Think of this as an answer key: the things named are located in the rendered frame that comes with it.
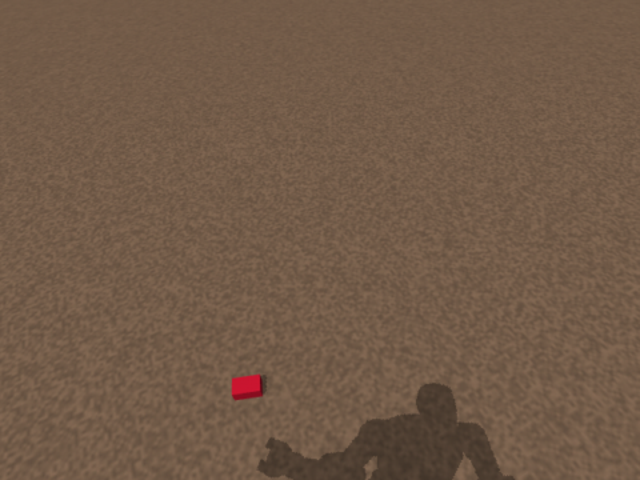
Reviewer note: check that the small box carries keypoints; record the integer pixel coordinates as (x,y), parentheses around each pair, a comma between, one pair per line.
(247,387)

